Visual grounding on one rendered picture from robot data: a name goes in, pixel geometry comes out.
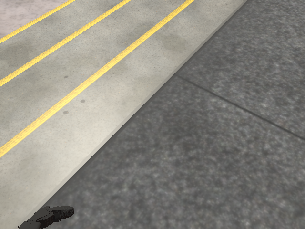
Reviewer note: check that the stairs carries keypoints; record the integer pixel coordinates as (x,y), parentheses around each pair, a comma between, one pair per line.
(46,59)

